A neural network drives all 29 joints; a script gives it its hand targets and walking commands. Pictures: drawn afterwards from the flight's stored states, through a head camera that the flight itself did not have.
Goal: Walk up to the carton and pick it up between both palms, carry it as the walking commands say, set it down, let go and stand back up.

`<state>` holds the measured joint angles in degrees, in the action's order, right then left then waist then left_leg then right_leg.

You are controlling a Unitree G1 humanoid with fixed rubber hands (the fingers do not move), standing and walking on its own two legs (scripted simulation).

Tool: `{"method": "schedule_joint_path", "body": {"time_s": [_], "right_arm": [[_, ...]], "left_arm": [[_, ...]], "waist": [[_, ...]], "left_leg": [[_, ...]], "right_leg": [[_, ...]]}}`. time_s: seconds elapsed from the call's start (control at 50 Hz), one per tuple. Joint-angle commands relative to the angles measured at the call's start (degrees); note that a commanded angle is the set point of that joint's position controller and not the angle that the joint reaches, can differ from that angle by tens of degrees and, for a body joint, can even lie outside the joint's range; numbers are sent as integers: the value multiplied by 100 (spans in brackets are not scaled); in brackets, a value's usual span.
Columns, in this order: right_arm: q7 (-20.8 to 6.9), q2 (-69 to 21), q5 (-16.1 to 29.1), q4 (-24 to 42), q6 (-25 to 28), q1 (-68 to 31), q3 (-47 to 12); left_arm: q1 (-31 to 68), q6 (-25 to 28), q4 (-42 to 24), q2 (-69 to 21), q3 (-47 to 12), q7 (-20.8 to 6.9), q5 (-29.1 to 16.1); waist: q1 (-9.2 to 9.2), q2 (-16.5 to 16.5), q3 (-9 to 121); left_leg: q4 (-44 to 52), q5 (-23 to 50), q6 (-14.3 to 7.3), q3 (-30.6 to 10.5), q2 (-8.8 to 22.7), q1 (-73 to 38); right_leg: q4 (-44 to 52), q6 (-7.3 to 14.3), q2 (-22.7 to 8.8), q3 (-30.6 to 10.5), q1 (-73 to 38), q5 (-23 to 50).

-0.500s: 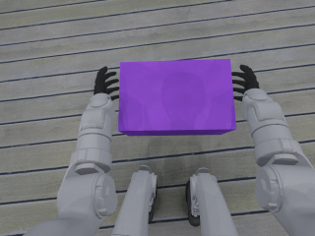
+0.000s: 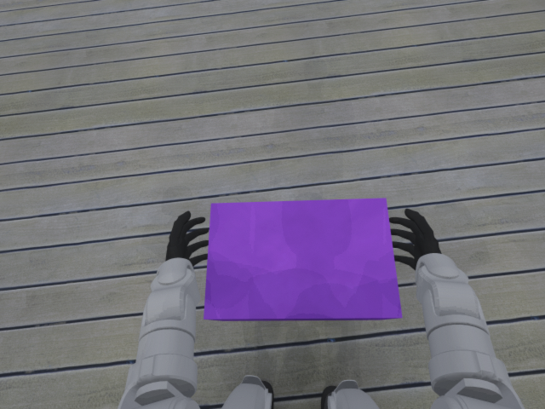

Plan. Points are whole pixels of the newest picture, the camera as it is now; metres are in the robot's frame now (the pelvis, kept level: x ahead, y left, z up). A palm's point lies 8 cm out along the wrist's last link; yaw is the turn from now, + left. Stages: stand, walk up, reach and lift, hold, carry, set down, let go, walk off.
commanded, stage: reach and lift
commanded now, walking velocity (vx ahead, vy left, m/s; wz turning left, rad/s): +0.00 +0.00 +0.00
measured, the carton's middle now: (298, 264) +0.36 +0.00 -0.14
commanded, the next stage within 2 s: none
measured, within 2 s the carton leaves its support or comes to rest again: neither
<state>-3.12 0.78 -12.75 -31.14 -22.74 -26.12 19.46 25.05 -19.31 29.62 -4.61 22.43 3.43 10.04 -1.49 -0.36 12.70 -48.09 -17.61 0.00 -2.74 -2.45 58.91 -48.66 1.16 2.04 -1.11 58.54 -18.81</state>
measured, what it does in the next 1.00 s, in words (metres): rises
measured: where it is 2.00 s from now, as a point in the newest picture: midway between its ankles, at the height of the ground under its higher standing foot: outside the picture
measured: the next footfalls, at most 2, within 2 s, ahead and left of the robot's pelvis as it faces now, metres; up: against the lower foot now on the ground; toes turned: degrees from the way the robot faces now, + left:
none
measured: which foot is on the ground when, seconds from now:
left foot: down 0.00-1.00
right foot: down 0.00-1.00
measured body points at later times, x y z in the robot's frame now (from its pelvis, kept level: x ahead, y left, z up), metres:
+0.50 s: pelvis +0.00 +0.00 +0.04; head +0.04 +0.00 +0.49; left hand +0.33 +0.20 +0.02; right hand +0.34 -0.18 +0.02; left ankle +0.03 +0.12 -0.68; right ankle +0.02 -0.11 -0.68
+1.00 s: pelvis +0.02 +0.00 +0.06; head -0.02 -0.01 +0.51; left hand +0.31 +0.20 +0.08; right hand +0.32 -0.18 +0.07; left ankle +0.03 +0.12 -0.68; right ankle +0.02 -0.11 -0.68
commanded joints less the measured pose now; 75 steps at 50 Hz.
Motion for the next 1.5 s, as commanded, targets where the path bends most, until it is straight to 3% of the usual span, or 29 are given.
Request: {"method": "schedule_joint_path", "body": {"time_s": [0.0, 0.06, 0.1, 0.2, 0.32, 0.36, 0.44, 0.48, 0.5, 0.54, 0.58, 0.62, 0.68, 0.76, 0.82, 0.84, 0.88, 0.98, 1.06, 1.08, 1.1, 1.14, 1.16, 1.22, 1.24, 1.28, 1.34, 1.44, 1.48], "right_arm": [[-1670, -5276, 1186, 956, 677, -2997, -3442], [-1736, -5175, 1217, 871, 684, -2731, -3587], [-1779, -5106, 1102, 817, 640, -2531, -3509], [-1766, -5117, 1117, 856, 483, -2528, -3553], [-1824, -5040, 857, 374, 186, -2885, -2978], [-1857, -5218, 925, 455, 67, -3247, -3026], [-1890, -5171, 818, 252, -70, -3427, -2642], [-1907, -5387, 950, 430, -151, -3409, -2862], [-1882, -5312, 928, 321, -201, -3316, -2786], [-1885, -5314, 861, 212, -243, -3267, -2666], [-1839, -5381, 784, 216, -329, -2974, -2603], [-1803, -5363, 883, 413, -368, -2992, -2771], [-1738, -5529, 1063, 849, -427, -2920, -3062], [-1712, -5593, 1222, 1041, -600, -2588, -3283], [-1710, -5404, 1213, 1224, -716, -2544, -3320], [-1723, -5547, 1408, 1604, -733, -2658, -3652], [-1718, -5336, 1310, 1498, -826, -2598, -3484], [-1761, -5559, 1597, 1931, -1024, -2744, -3879], [-1710, -5342, 1532, 2100, -1175, -2354, -3870], [-1737, -5322, 1555, 2172, -1174, -2520, -3867], [-1714, -5318, 1577, 2293, -1202, -2279, -3962], [-1729, -5113, 1391, 1967, -1334, -2132, -3617], [-1725, -5303, 1435, 2004, -1375, -2054, -3688], [-1765, -5193, 1469, 2084, -1452, -2011, -3755], [-1781, -5292, 1481, 2177, -1476, -2168, -3725], [-1786, -5202, 1413, 2109, -1490, -2203, -3612], [-1819, -5181, 1379, 2130, -1459, -2665, -3590], [-1865, -5341, 1460, 2152, -1453, -2953, -3703], [-1854, -5329, 1458, 2157, -1456, -2680, -3695]], "left_arm": [[2469, 262, -403, -5099, -3627, -2088, -973], [1977, 234, -257, -5218, -3709, -2005, -881], [1893, 224, -368, -5113, -3823, -1957, -889], [1781, 70, -300, -5097, -3538, -1989, -809], [2563, -314, -234, -5192, -3307, -2144, -767], [2649, -455, -125, -5262, -3172, -2235, -732], [2954, -659, -4, -5422, -3034, -2289, -705], [2752, -757, 17, -5424, -3079, -2299, -703], [2893, -773, -36, -5398, -3061, -2332, -782], [2944, -820, 11, -5395, -3003, -2373, -743], [2630, -893, 67, -5280, -2868, -2384, -687], [2402, -945, 145, -5274, -2783, -2388, -658], [2598, -969, -470, -5376, -3172, -2414, -911], [2064, -1164, -640, -5103, -3171, -2348, -768], [2248, -1300, -897, -5242, -3391, -2349, -940], [2149, -1348, -1096, -5340, -3539, -2340, -997], [2134, -1439, -993, -5170, -3436, -2349, -995], [1910, -1617, -1233, -5264, -3599, -2292, -1085], [1766, -1830, -1480, -5304, -3867, -2283, -1249], [1771, -1850, -1560, -5251, -3796, -2260, -1220], [1887, -1876, -1799, -5331, -4056, -2249, -1366], [1592, -1985, -1552, -5032, -3673, -2226, -1119], [1785, -1997, -1770, -5188, -3904, -2240, -1233], [1657, -2071, -1901, -5143, -3965, -2198, -1213], [1871, -2082, -1923, -5114, -3927, -2228, -1163], [1882, -2109, -1826, -5054, -3841, -2210, -1143], [2109, -2090, -1568, -5134, -3702, -2243, -1042], [2259, -2026, -1471, -5197, -3613, -2245, -1009], [2144, -2023, -1536, -5248, -3689, -2248, -1092]], "waist": [[65, 230, 4772], [-154, 43, 4321], [-35, 202, 4207], [-178, 307, 3573], [-34, 235, 2347], [-190, 333, 2395], [-93, -14, 1958], [-310, 34, 2145], [-157, 78, 2026], [-145, 27, 1905], [-90, 288, 1711], [-252, 287, 1566], [-78, 280, 1881], [-188, 153, 1419], [45, 79, 1094], [-83, -67, 1348], [1, -28, 839], [-242, 195, 984], [-18, 85, 907], [-129, 105, 963], [23, 95, 1024], [-22, 134, 428], [60, 118, 519], [55, 159, 423], [-38, -52, 382], [58, 184, 146], [51, -4, 78], [-89, 76, 389], [25, 116, 530]], "left_leg": [[327, 3871, -22, -247, -257, -2054], [587, 3928, 34, -293, -169, -2540], [787, 3797, 54, -310, -155, -2928], [1076, 2964, -68, -192, -220, -3148], [1481, 1531, -82, -91, -169, -3616], [1547, 1214, -92, -27, -204, -3799], [1751, 1020, -35, -29, -159, -3992], [1925, 1266, -63, 44, -194, -4243], [1849, 1298, -28, 61, -162, -4192], [1959, 1249, -40, 35, -150, -4151], [2038, 1547, -78, 28, -145, -4285], [2125, 1705, -105, 19, -194, -4323], [2255, 1947, -89, 8, -214, -4670], [2463, 2087, -99, -49, -214, -4740], [2618, 1797, -48, -72, -204, -4960], [2641, 1841, -42, -36, -229, -5166], [2721, 1581, -27, -36, -209, -5024], [2854, 1830, -55, -8, -212, -5405], [2994, 2329, 35, -61, -163, -5638], [3013, 2373, 28, -53, -171, -5668], [3053, 2501, 58, -73, -171, -5812], [3173, 2217, 47, -60, -190, -5654], [3209, 2120, 57, -67, -184, -5767], [3266, 2330, 65, -85, -169, -5927], [3287, 1990, 63, -32, -203, -5727], [3336, 1769, 31, -34, -186, -5752], [3345, 1293, 5, -4, -215, -5623], [3288, 1379, -11, -4, -237, -5726], [3312, 1707, -1, -24, -204, -5795]], "right_leg": [[262, -28, 153, -614, -3324, 4394], [633, 18, 131, -649, -2976, 3917], [788, 22, 226, -533, -2824, 3637], [1081, 6, 191, -589, -3314, 3087], [1531, 84, 276, -324, -2887, 1314], [1654, 60, 268, -304, -3163, 983], [1689, 68, 261, -215, -3261, 808], [1844, 10, 285, -184, -3759, 1054], [1871, 23, 260, -247, -3894, 1127], [1948, 35, 211, -262, -4013, 1164], [2102, -27, 209, -281, -4205, 1461], [2139, -69, 210, -274, -4409, 1637], [2286, -72, 215, -292, -4935, 1998], [2535, -94, 151, -380, -5193, 2221], [2681, -18, 179, -279, -5110, 1818], [2748, -5, 173, -291, -5370, 1839], [2803, 18, 161, -272, -5219, 1632], [2913, -53, 177, -285, -5660, 1838], [3018, -16, 186, -314, -5899, 2386], [3023, -30, 205, -315, -5944, 2329], [3049, -12, 192, -334, -6064, 2530], [3181, -42, 137, -327, -5980, 2347], [3217, -10, 172, -329, -6017, 2198], [3278, -22, 175, -322, -6030, 2363], [3310, -6, 158, -366, -6116, 2146], [3353, -3, 165, -344, -5956, 1907], [3337, 41, 153, -360, -5868, 1454], [3278, 20, 169, -365, -5871, 1455], [3259, 16, 218, -335, -5997, 1847]]}}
